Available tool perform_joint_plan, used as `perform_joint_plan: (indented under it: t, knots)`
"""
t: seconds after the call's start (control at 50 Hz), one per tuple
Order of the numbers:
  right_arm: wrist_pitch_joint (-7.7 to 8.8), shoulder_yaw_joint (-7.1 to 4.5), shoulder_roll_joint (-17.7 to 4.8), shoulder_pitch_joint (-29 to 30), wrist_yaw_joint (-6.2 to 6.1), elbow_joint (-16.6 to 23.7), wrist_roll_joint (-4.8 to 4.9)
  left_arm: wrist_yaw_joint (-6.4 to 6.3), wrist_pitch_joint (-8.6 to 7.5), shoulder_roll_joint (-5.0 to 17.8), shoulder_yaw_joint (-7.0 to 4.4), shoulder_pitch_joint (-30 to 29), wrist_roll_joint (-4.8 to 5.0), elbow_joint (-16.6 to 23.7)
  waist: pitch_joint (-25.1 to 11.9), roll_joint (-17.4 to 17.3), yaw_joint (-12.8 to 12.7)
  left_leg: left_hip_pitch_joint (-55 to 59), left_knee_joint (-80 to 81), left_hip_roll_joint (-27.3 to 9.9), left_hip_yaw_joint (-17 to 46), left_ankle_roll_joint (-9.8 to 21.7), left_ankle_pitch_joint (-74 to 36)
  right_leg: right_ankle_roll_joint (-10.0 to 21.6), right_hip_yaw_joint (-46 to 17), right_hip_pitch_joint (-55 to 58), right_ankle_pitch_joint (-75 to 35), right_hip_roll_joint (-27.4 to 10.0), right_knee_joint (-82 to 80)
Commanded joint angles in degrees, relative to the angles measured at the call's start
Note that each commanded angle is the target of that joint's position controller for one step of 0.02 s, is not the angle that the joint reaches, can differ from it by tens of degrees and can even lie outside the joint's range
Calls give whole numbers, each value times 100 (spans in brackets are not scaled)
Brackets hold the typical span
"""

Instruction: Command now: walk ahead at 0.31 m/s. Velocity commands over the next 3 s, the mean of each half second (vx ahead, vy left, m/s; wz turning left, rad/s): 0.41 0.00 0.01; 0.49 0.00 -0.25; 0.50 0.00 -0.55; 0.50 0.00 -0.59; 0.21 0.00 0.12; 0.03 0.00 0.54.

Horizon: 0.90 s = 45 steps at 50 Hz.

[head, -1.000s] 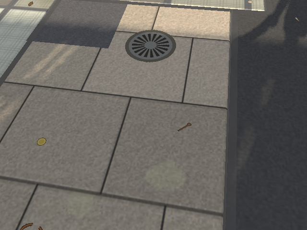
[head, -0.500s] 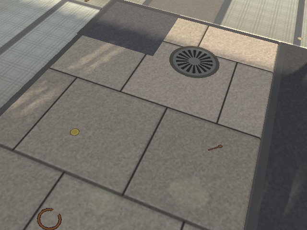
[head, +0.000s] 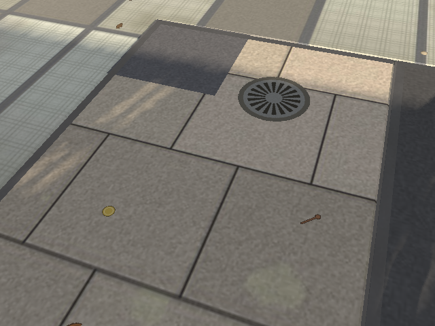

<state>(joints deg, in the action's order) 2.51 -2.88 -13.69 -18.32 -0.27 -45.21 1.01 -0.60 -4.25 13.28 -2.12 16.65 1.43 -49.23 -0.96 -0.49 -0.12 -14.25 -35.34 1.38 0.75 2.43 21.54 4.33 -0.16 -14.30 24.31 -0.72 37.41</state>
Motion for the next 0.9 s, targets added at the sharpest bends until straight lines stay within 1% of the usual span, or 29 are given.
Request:
perform_joint_plan:
  t: [0.02, 0.04, 0.06, 0.08, 0.1, 0.12, 0.14, 0.18, 0.22, 0.26, 0.3, 0.34, 0.38, 0.4, 0.42, 0.44, 0.46, 0.48, 0.5, 0.52, 0.54, 0.56, 0.58, 0.62, 0.64, 0.7, 0.78, 0.84, 0.9]
  knots:
    - [143, -115, -652, 878, 34, 620, 49, 104, -259, 505, -129, 382, 37, 207, 600, -618, -476, -806, 1378, -1001, 1585, 749, 1099, 390, -93, 266, -13, -50, -830]
    - [195, -37, -383, 1202, 37, 824, 45, 113, -298, 892, -247, 949, 15, -17, 526, 282, -611, -1519, 101, -288, 550, 289, 213, 591, -1076, 1071, -111, -546, -1365]
    - [326, -42, -392, 1368, 18, 1024, 42, 149, -306, 1455, -416, 1505, 8, -142, 405, 1517, -714, -2736, -1534, 234, -233, -86, -172, 1079, -2862, 2201, -833, -1546, -2071]
    - [407, -108, -681, 1403, 9, 1026, 67, 164, -294, 1289, -376, 1666, -92, -90, 452, 1391, -806, -3783, -2694, 140, 123, -113, 1124, 1468, -3705, 2694, -1670, -2134, -2282]
    - [417, -118, -684, 1224, 31, 978, 132, 170, -288, 1056, -298, 1505, -158, -26, 504, 770, -574, -4217, -3346, -133, 376, -1, 1019, 1418, -3461, 2861, -2019, -2149, -2106]
    - [390, -78, -581, 1136, 60, 928, 129, 175, -257, 894, -250, 1350, -157, 58, 433, 488, -466, -4414, -3547, -312, 326, 72, 621, 1274, -2966, 2939, -2263, -2003, -2094]
    - [371, -58, -511, 1217, 99, 951, 88, 174, -200, 806, -205, 1196, -121, 79, 535, 357, -398, -4472, -3371, -496, 266, 109, 253, 1099, -2498, 2797, -2494, -1877, -2229]
    - [341, -35, -371, 1338, 196, 985, 35, 144, -78, 550, -106, 1049, -101, 82, 573, 534, -325, -3885, -2688, -628, 21, 59, -370, 767, -1644, 2259, -2842, -1444, -2548]
    - [339, 53, -139, 1609, 289, 1080, 3, 61, -6, 581, -91, 951, -86, 115, 624, 558, -349, -3189, -1756, -501, -277, -73, -1062, 626, -972, 1636, -3027, -1072, -2747]
    - [358, 122, -1, 1989, 339, 1207, 8, -17, -8, 825, -134, 929, -85, 153, 657, 599, -413, -2284, -674, -309, -456, -135, -1754, 542, -569, 1012, -2885, -860, -2935]
    - [343, 73, -206, 2159, 339, 1293, 45, -39, -55, 1068, -201, 1046, -40, 121, 669, 769, -404, -1772, -158, -231, -402, -119, -2046, 552, -610, 943, -2709, -1048, -3077]
    - [332, 4, -447, 2188, 324, 1343, 69, -29, -72, 1114, -235, 999, 21, 101, 725, 800, -286, -1658, 190, -235, -273, 26, -2049, 487, -631, 1242, -2988, -1267, -2959]
    - [324, -109, -691, 1877, 284, 1294, 48, -16, -39, 1202, -279, 921, -2, 103, 415, 843, -2, -1103, 343, -65, -356, 242, -1855, 351, -500, 1580, -4601, -1324, -2304]
    - [302, -209, -851, 1297, 242, 1134, 35, -13, 1, 1212, -287, 883, -26, 112, 4, 810, 336, -308, 401, 92, -484, 395, -1807, 251, -316, 1546, -5479, -1185, -1512]
    - [266, -318, -1032, 399, 185, 866, 37, -25, 29, 1145, -261, 870, -68, 153, -528, 733, 750, 956, 375, 77, -463, 556, -1825, 115, -170, 1026, -5662, -967, -393]
    - [219, -425, -1465, -653, 94, 661, -34, -38, 30, 859, -150, 898, -214, 329, -1360, -147, 1056, 2695, 279, -1169, 996, 920, -1562, -67, 10, -322, -3595, -590, 1614]
    - [261, -399, -1727, -759, 181, 567, -157, 0, -81, 37, 66, 1733, -86, 371, -2250, -1810, 466, 3804, 1477, -2421, 4090, 1773, 248, -294, -490, -1955, 765, 447, 3431]
    - [286, -285, -1178, -509, 188, 568, -80, 46, -186, 738, -91, 1246, 77, 340, -1623, -1239, 613, 3244, 2071, -2251, 4415, 1557, 985, -225, -909, -2591, 674, 150, 4059]
    - [291, -214, -954, -82, 179, 569, -27, 75, -223, 985, -166, 599, 171, 533, -693, -799, 518, 2396, 2095, -2098, 3425, 1318, 695, -154, -667, -2902, 125, -151, 4021]
    - [299, -182, -889, 304, 194, 596, -42, 44, -243, 933, -149, 295, 99, 596, -321, -187, 324, 1550, 2179, -1873, 2724, 1193, -116, -141, -540, -2646, -416, -439, 3757]
    - [319, -164, -799, 565, 223, 610, -110, 24, -225, 876, -175, 229, -2, 602, -133, -126, 121, 934, 2297, -1621, 2221, 1136, -712, -159, -510, -2388, -739, -617, 3466]
    - [346, -130, -675, 710, 233, 597, -167, 29, -159, 819, -188, 391, -24, 556, -133, -284, -83, 563, 2469, -1439, 1865, 1113, -962, -165, -566, -2056, -940, -768, 3316]
    - [388, -131, -643, 747, 240, 549, -151, 24, -89, 718, -177, 513, -21, 516, -142, -395, -171, 347, 2629, -1375, 1663, 1169, -1084, -205, -536, -1886, -1019, -804, 3185]
    - [471, -146, -681, 689, 234, 395, -111, 1, 33, 627, -166, 466, -43, 531, 38, -350, -244, 60, 2858, -1344, 1231, 1244, -1307, -310, -471, -1965, -1174, -857, 2903]
    - [490, -165, -747, 639, 210, 324, -128, -12, 66, 631, -166, 291, -57, 589, 165, -305, -219, 9, 2959, -1352, 1053, 1248, -1364, -370, -469, -2156, -1392, -879, 2716]
    - [483, -194, -875, 370, 129, 126, -149, -5, 66, 635, -167, -255, -74, 744, 352, -167, -28, 300, 3049, -1360, 618, 1167, -1693, -475, -549, -2688, -2268, -863, 1957]
    - [439, -199, -1015, 154, 69, -33, -130, 100, -3, 539, -130, -908, -37, 937, 462, -127, 276, 704, 3049, -1315, -44, 919, -1976, -414, -400, -2639, -3159, -597, 713]
    - [364, -205, -1074, -105, 47, -203, -103, 213, -21, 454, -81, -1410, -24, 1191, 621, -101, 507, 1307, 2941, -1493, -290, 859, -2082, -336, -259, -2845, -3155, -524, 148]
    - [241, -221, -1117, -230, 36, -314, -59, 352, -19, 438, -59, -1734, -15, 1474, 697, -113, 587, 1946, 2622, -1679, -445, 759, -2404, -193, -76, -3045, -2595, -465, -176]
